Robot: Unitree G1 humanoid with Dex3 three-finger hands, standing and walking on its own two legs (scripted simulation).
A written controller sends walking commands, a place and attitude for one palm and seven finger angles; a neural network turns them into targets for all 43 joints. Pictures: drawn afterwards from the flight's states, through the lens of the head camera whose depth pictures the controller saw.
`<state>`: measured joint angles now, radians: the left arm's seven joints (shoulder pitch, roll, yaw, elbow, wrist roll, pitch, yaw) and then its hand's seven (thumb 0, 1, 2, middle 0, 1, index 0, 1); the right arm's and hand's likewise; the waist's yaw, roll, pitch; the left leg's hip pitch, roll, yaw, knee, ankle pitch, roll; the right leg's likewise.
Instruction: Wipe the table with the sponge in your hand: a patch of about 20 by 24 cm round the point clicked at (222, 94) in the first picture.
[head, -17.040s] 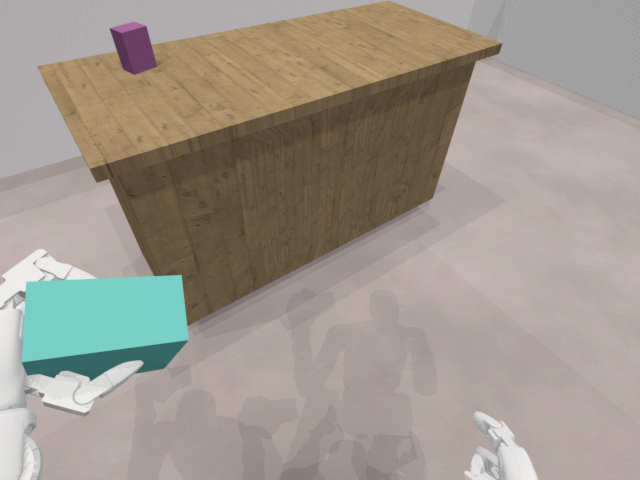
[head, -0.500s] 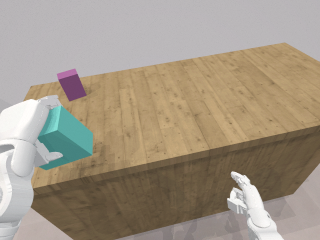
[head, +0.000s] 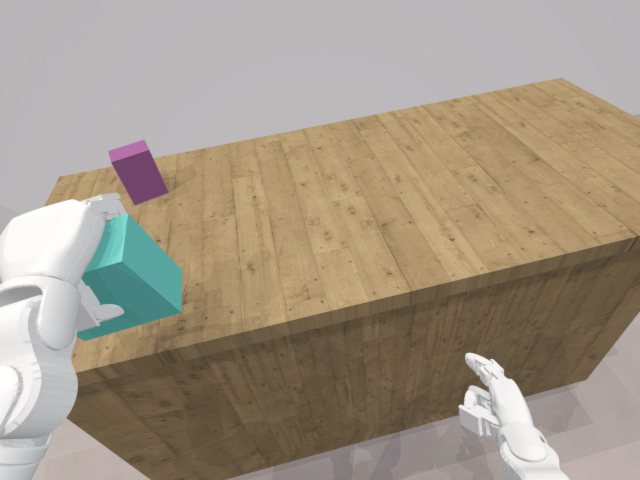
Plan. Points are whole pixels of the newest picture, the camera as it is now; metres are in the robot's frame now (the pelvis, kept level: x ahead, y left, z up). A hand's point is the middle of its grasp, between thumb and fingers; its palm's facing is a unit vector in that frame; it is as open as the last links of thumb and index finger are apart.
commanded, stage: turn the palm down, sponge in hand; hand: left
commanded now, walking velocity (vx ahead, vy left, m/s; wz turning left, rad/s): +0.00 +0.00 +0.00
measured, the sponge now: (115, 289) +0.24 +0.29 +0.15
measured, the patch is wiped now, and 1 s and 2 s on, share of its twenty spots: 0.00 0.00 0.00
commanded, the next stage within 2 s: move the sponge above the wiping area in 0.16 s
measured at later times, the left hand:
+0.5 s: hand (115, 269) +0.25 +0.28 +0.18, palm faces +0.16 -0.05 -0.99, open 9.9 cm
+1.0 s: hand (118, 271) +0.27 +0.30 +0.16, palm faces +0.06 -0.03 -1.00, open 9.9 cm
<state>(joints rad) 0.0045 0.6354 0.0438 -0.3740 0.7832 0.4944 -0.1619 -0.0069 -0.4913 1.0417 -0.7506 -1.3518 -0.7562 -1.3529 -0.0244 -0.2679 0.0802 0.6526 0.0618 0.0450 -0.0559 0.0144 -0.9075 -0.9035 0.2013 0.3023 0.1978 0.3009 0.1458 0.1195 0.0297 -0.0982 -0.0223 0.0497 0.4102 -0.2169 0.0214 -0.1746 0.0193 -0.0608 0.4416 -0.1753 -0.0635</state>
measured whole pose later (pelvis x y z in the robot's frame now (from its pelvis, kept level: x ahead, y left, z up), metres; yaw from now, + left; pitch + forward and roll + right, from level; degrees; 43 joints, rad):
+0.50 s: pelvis +0.00 -0.01 +0.00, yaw +0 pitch -6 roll +1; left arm -0.06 0.62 0.00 -0.25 0.81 0.47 -0.16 -0.01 -0.49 1.04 -0.75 -1.35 -0.76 -1.35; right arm -0.02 -0.27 0.07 0.66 0.06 0.01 -0.07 0.01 -0.91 -0.90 0.20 0.30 0.20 0.30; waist 0.14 0.12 0.03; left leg -0.11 -0.01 0.04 0.43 -0.22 0.00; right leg -0.19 0.03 -0.07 0.46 -0.18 -0.08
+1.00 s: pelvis +0.01 -0.01 +0.00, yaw +1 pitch -5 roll +1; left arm -0.10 0.62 0.00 -0.10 0.84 0.38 -0.17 -0.01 -0.49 1.04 -0.75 -1.35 -0.76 -1.35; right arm 0.01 -0.28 0.06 0.68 0.06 -0.02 -0.08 0.01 -0.91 -0.90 0.20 0.30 0.20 0.30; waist 0.13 0.11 0.04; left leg -0.12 -0.01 0.03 0.43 -0.23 0.01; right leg -0.19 0.03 -0.08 0.45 -0.19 -0.08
